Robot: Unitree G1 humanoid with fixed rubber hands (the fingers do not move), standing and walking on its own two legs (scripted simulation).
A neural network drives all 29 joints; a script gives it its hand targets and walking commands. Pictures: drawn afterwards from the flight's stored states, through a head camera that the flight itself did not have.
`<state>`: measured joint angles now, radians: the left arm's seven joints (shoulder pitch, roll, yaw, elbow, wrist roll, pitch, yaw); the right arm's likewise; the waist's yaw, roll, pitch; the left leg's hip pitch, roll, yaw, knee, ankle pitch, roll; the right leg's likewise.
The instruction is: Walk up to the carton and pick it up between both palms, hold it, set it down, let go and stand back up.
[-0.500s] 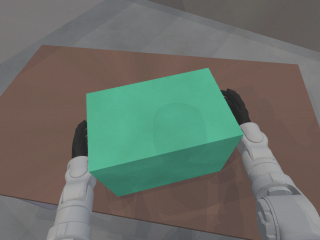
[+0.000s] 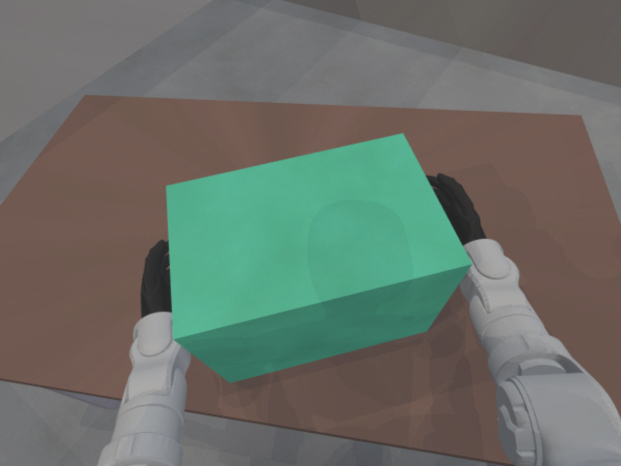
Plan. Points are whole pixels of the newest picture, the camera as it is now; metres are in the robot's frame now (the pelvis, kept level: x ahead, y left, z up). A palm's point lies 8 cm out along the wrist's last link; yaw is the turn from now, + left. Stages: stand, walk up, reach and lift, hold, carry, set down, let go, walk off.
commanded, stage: set down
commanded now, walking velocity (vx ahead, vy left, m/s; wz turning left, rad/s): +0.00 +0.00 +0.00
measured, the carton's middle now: (310, 266) +0.39 +0.07 -0.02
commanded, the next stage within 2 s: none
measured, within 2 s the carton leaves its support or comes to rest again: neither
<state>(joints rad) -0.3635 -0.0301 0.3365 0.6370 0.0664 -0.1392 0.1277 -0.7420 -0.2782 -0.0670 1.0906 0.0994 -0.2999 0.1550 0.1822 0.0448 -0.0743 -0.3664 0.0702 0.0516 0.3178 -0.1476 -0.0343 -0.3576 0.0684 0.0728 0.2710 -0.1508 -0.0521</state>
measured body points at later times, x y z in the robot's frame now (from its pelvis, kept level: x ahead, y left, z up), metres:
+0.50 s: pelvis +0.01 +0.00 +0.00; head +0.09 -0.01 +0.44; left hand +0.32 +0.26 +0.00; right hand +0.46 -0.12 +0.02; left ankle -0.04 +0.16 -0.74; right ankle -0.03 -0.08 -0.75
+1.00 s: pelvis -0.01 +0.01 -0.01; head +0.12 -0.02 +0.42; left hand +0.29 +0.25 -0.05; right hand +0.46 -0.13 -0.03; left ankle -0.04 +0.16 -0.75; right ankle -0.03 -0.08 -0.75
